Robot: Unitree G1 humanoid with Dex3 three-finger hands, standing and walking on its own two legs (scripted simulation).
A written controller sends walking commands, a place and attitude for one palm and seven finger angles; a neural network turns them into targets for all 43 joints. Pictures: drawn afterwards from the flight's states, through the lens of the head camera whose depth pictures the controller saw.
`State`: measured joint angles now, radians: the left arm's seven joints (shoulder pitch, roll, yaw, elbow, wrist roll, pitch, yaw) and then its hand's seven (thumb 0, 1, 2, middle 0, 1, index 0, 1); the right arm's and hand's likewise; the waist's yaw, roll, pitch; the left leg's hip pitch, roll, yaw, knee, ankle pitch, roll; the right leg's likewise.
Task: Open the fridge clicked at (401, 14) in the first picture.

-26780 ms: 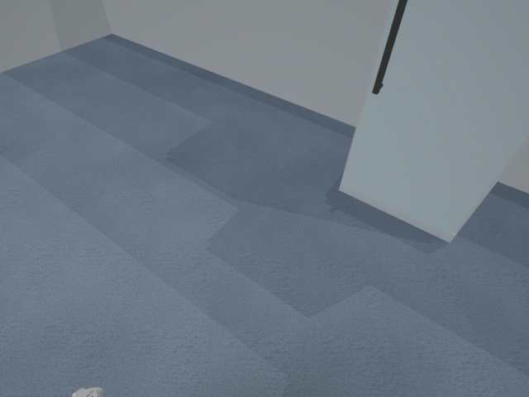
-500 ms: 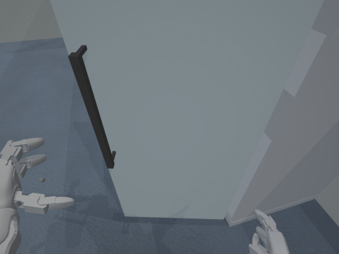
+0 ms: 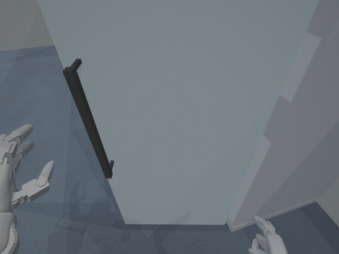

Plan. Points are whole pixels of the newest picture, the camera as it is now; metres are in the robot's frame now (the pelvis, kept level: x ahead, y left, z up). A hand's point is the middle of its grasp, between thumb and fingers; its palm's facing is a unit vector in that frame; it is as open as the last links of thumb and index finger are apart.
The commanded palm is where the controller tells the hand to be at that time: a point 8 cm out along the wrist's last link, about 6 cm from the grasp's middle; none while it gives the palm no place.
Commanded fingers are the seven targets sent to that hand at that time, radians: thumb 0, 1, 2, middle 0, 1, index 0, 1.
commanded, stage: draw the hand back to the body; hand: left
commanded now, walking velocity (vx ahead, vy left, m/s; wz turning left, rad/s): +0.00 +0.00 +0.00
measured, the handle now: (96, 129) +0.40 +0.27 +0.07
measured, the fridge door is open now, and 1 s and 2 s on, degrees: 72 72 72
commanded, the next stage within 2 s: step back with the hand held close in 0.42 s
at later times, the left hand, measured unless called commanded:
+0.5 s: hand (39, 179) +0.19 +0.27 +0.16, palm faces +0.49 -0.80 -0.35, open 7.4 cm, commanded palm +0.14 +0.30 +0.17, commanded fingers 0.00 0.90 0.90 -0.20 -0.30 -0.20 -0.30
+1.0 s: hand (12, 199) +0.15 +0.30 +0.15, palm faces +0.42 -0.78 -0.46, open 7.4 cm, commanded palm +0.09 +0.32 +0.17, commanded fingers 0.00 0.90 0.90 -0.20 -0.30 -0.20 -0.30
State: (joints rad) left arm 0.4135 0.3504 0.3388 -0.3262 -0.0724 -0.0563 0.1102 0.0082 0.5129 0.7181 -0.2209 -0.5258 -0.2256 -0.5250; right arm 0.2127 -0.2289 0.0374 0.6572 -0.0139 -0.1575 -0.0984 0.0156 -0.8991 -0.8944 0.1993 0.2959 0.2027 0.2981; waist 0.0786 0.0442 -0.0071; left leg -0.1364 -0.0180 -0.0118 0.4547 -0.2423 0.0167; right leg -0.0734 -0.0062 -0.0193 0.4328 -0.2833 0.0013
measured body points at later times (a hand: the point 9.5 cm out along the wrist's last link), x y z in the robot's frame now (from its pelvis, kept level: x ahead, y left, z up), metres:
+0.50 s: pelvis +0.00 -0.01 +0.00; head -0.03 -0.02 +0.45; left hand +0.15 +0.31 +0.18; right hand +0.19 -0.22 -0.08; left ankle +0.01 +0.11 -0.74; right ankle -0.03 -0.12 -0.74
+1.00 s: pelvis -0.05 +0.02 +0.00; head -0.04 +0.03 +0.45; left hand +0.12 +0.33 +0.18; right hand +0.13 -0.22 -0.07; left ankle +0.01 +0.11 -0.74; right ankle -0.03 -0.12 -0.74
